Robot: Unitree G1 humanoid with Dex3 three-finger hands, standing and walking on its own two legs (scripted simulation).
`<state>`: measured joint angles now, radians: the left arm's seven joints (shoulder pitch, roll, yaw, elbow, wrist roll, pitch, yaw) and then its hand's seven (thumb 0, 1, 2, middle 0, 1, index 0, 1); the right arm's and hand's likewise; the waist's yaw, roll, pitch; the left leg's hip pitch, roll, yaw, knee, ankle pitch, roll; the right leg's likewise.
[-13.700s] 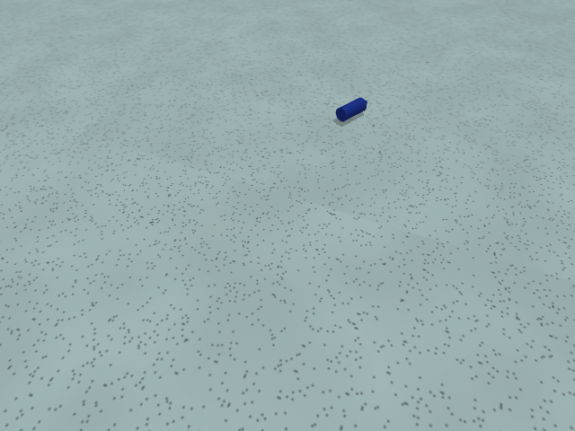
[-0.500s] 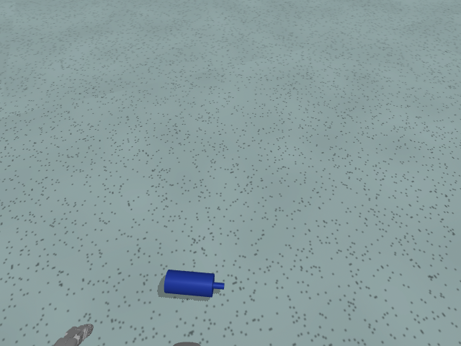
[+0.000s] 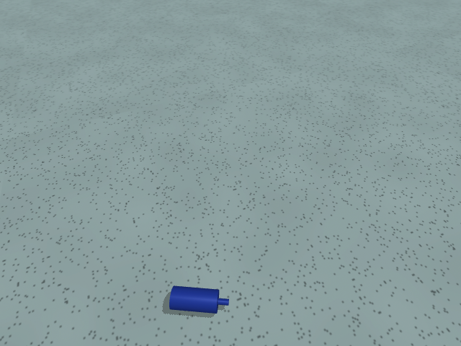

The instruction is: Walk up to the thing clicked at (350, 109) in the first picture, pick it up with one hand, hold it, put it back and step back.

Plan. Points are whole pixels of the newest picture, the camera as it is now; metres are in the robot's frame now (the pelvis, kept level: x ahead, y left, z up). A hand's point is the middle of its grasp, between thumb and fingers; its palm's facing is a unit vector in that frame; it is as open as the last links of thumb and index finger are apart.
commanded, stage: walk up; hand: left
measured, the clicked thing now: (200, 299) +0.41 +0.16 -0.73
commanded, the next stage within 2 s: stand in 0.58 s
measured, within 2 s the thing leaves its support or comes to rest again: neither
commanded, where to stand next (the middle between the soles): +0.02 +0.01 m, yaw -1 degrees
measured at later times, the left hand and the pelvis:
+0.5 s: hand out of the picture +0.06 +0.26 -0.16, palm faces -0.02 -0.93 -0.36, open 7.4 cm; pelvis -0.01 +0.00 +0.00, yaw +0 degrees
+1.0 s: hand out of the picture +0.09 +0.24 -0.15, palm faces -0.04 -0.94 -0.33, open 7.4 cm; pelvis +0.01 -0.01 +0.00, yaw +0 degrees
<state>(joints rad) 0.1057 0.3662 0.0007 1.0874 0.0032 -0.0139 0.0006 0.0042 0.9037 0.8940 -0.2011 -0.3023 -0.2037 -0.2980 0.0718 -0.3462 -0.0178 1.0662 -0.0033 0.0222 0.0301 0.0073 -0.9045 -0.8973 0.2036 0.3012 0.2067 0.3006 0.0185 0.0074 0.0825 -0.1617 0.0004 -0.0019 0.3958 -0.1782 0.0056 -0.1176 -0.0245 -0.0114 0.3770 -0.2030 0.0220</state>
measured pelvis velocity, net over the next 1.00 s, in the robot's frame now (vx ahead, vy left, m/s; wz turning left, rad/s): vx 0.01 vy -0.01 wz -0.01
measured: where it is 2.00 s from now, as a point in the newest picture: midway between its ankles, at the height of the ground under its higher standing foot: outside the picture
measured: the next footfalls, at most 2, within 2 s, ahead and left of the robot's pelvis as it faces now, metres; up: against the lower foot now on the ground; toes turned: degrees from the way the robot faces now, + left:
none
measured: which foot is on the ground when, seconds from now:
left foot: down 0.00-1.00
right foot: down 0.00-1.00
